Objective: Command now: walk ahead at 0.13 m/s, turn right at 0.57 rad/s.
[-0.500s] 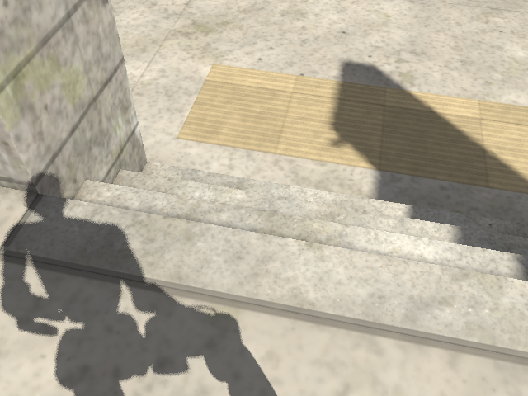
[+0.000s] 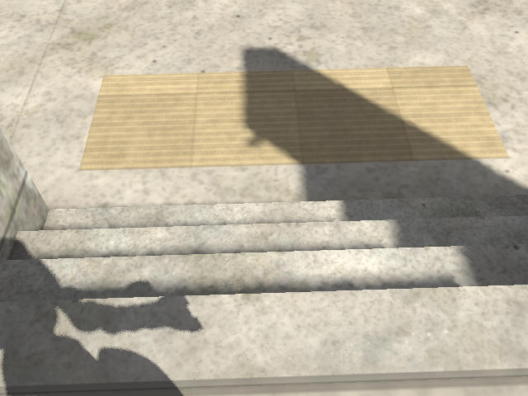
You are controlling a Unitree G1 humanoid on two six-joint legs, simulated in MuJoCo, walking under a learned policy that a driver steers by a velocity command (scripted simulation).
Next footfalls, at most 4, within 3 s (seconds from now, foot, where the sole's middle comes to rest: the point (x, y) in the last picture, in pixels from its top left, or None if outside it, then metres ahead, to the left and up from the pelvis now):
0.18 left None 0.16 0.16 -0.78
0.48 right None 0.07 -0.07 -0.78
2.14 right None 0.15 -0.10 -0.78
2.64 left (249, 368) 0.52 0.08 -0.78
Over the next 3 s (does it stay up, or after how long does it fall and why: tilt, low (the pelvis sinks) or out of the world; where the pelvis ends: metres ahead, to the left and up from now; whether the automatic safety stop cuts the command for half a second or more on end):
stays up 0.54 -0.01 -0.03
